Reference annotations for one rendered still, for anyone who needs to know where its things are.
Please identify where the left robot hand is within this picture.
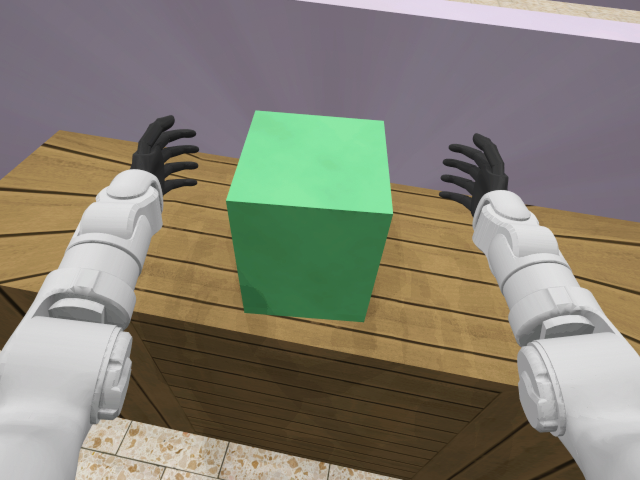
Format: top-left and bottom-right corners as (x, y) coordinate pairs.
(130, 115), (199, 196)

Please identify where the right robot upper arm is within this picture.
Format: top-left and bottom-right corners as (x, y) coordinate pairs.
(517, 332), (640, 480)

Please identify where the left robot upper arm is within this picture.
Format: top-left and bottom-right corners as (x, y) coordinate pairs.
(0, 316), (132, 480)

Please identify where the robot right forearm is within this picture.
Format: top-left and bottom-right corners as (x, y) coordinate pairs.
(472, 190), (640, 364)

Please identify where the carton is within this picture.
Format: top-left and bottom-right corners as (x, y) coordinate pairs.
(226, 110), (393, 322)

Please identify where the pedestal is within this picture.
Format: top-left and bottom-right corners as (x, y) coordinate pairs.
(0, 130), (640, 480)

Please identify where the robot left forearm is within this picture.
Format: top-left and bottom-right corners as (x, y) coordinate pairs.
(0, 169), (163, 380)

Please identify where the right robot hand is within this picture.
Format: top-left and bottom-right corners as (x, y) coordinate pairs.
(439, 133), (508, 217)

